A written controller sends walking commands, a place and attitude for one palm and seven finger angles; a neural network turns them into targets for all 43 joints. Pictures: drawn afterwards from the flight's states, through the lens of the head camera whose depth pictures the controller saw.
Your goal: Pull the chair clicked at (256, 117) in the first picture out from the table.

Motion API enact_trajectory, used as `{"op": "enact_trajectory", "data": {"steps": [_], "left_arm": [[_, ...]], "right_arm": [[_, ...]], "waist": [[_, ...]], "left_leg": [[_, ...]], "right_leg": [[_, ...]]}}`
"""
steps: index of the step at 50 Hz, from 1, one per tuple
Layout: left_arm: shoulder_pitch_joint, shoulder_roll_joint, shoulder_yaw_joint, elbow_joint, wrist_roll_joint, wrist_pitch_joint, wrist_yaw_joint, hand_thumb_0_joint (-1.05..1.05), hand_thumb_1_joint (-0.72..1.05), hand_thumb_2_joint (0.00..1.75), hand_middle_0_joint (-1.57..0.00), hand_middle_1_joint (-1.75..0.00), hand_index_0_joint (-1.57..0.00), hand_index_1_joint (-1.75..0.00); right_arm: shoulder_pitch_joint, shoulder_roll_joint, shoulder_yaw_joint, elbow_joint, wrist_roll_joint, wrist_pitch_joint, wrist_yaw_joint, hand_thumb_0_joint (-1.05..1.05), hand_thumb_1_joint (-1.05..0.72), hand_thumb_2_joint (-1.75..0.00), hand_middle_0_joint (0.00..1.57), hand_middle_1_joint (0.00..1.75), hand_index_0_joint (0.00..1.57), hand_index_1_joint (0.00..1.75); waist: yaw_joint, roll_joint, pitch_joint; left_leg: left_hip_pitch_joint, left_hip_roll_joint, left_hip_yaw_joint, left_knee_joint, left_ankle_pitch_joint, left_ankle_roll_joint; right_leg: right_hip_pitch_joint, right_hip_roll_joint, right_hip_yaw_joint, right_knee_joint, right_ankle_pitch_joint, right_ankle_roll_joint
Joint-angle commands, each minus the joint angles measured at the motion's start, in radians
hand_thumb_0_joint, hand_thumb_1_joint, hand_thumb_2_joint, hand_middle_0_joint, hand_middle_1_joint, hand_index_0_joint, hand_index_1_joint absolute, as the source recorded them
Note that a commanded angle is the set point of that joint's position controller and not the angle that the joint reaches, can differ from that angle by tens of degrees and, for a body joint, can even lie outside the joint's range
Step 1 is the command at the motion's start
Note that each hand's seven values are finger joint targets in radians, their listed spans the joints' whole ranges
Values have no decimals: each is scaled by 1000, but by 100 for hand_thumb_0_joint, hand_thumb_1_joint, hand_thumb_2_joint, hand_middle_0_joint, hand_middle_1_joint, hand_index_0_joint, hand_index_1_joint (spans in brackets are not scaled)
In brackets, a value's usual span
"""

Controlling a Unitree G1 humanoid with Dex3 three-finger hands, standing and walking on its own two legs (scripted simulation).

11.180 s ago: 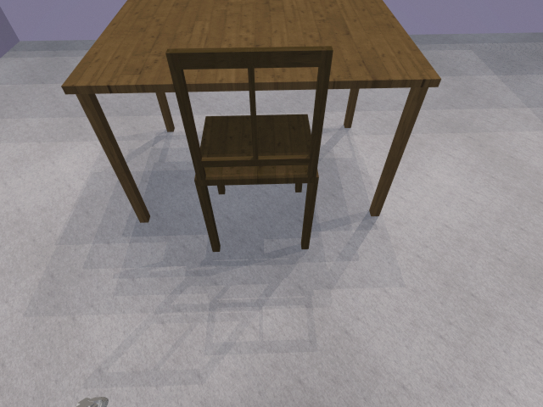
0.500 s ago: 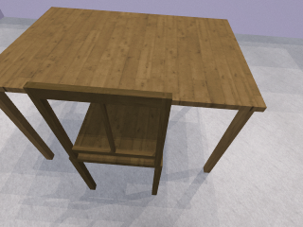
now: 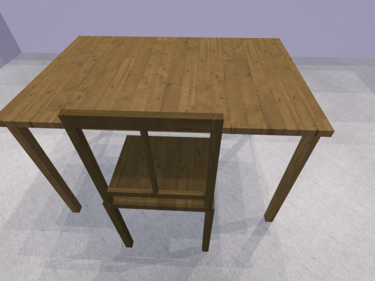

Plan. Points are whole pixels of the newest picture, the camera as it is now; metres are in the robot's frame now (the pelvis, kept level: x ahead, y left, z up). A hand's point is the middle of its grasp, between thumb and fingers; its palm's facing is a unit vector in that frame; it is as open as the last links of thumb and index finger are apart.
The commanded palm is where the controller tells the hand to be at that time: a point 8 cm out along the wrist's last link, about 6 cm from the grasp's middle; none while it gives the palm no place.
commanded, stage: come to a stop and stand still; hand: left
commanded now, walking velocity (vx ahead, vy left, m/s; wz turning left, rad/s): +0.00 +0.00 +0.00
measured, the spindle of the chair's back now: (150, 164) +0.46 +0.15 -0.07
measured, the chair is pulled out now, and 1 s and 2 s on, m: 0.00 0.00 0.00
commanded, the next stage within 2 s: look again from close up in 0.22 s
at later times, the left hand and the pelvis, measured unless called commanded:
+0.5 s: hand out of the picture +0.00 +0.17 -0.16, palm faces +0.03 -0.98 -0.19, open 7.4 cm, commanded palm none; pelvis +0.01 +0.01 +0.01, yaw +1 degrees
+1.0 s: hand out of the picture +0.07 +0.16 -0.16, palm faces +0.02 -0.98 -0.22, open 7.3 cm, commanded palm none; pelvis +0.05 -0.02 +0.01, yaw +0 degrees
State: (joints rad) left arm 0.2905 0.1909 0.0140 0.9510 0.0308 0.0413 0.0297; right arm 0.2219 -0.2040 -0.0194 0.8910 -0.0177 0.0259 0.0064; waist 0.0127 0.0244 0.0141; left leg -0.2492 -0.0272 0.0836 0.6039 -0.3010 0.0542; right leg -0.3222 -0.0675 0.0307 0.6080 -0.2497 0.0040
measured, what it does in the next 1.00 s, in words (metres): stands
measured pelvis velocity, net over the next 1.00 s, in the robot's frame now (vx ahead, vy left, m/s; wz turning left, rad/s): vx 0.05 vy -0.02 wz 0.01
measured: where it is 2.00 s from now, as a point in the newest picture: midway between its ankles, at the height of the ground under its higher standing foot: outside the picture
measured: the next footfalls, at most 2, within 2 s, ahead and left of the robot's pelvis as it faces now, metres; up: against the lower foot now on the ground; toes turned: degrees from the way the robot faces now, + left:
none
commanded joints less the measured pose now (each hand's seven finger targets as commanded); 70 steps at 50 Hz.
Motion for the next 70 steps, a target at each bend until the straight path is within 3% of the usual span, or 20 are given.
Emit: {"op": "enact_trajectory", "data": {"steps": [1, 2, 9, 12, 14, 21, 40, 51, 60, 67, 70], "left_arm": [[50, 106, 16, -67, 0, -27, 2, 0, 90, 90, -20, -30, -20, -30], [57, 104, 16, -70, 0, -28, 2, 0, 90, 90, -20, -30, -20, -30], [61, 103, 16, -63, -5, -48, 2, 0, 90, 90, -20, -30, -20, -30], [64, 95, 12, -45, -6, -50, 1, 0, 90, 90, -20, -30, -20, -30], [81, 86, 8, -24, -7, -54, 2, 0, 90, 90, -20, -30, -20, -30], [88, 79, 1, 27, -9, -56, 3, 0, 90, 90, -20, -30, -20, -30], [49, 70, -5, 83, -19, -66, 12, 0, 90, 90, -20, -30, -20, -30], [18, 85, -7, 81, -19, -64, 10, 0, 90, 90, -20, -30, -20, -30], [24, 91, -6, 86, -20, -68, 11, 0, 90, 90, -20, -30, -20, -30], [28, 87, -8, 89, -20, -64, 10, 0, 90, 90, -20, -30, -20, -30], [36, 83, -9, 93, -20, -65, 10, 0, 90, 90, -20, -30, -20, -30]], "right_arm": [[-8, -135, -32, -74, -3, -19, -6, 0, -90, -90, 20, 30, 20, 30], [-6, -141, -33, -72, -3, -18, -6, 0, -90, -90, 20, 30, 20, 30], [55, -116, -29, -25, -1, -25, -8, 0, -90, -90, 20, 30, 20, 30], [58, -113, -24, 2, 1, -34, -10, 0, -90, -90, 20, 30, 20, 30], [58, -111, -21, 17, 3, -41, -12, 0, -90, -90, 20, 30, 20, 30], [83, -100, -14, 75, 6, -44, -15, 0, -90, -90, 20, 30, 20, 30], [105, -63, -4, 157, 12, -65, -33, 0, -90, -90, 20, 30, 20, 30], [84, -66, -2, 172, 10, -58, -31, 0, -90, -90, 20, 30, 20, 30], [92, -68, 1, 184, 11, -63, -33, 0, -90, -90, 20, 30, 20, 30], [99, -62, 5, 196, 12, -58, -32, 0, -90, -90, 20, 30, 20, 30], [107, -58, 5, 200, 12, -60, -31, 0, -90, -90, 20, 30, 20, 30]], "waist": [[2, -4, 111], [0, 9, 105], [-29, -77, 50], [-24, -18, 54], [-14, -29, 43], [-11, -14, 66], [-20, -46, -5], [-21, -42, 39], [-21, -51, 0], [-18, -27, 53], [-18, -35, 40]], "left_leg": [[-182, 137, -202, -332, -302, 5], [-175, 138, -205, -332, -316, 4], [-36, 99, -174, -257, -201, -5], [-52, 117, -199, -303, -215, -3], [-56, 122, -204, -311, -195, -2], [-53, 121, -202, -327, -192, -5], [104, 119, -123, -229, 200, -18], [105, 118, -118, -253, 159, -25], [139, 121, -111, -240, 213, -30], [104, 119, -116, -263, 138, -31], [112, 119, -118, -265, 136, -29]], "right_leg": [[14, 33, 9, -93, -118, -32], [5, 36, 15, -92, -126, -29], [-81, 17, 136, -193, -202, -44], [-50, 30, 120, -174, -146, -41], [-13, 29, 117, -167, -93, -40], [-2, 23, 122, -183, -82, -41], [76, -3, 129, -171, 236, -34], [71, 1, 135, -207, 201, -37], [101, -6, 132, -209, 261, -37], [82, 1, 135, -238, 170, -38], [84, 1, 131, -240, 158, -37]]}}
